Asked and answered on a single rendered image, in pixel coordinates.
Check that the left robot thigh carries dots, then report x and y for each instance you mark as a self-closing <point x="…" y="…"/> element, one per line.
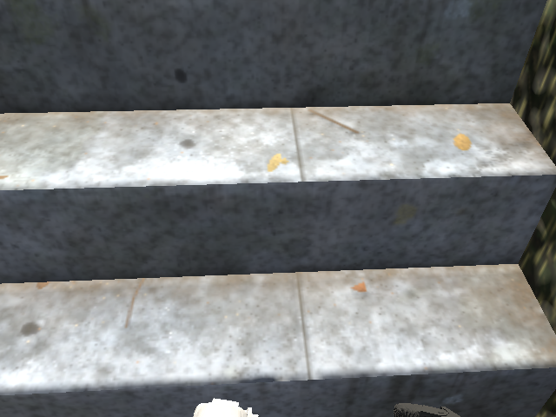
<point x="224" y="408"/>

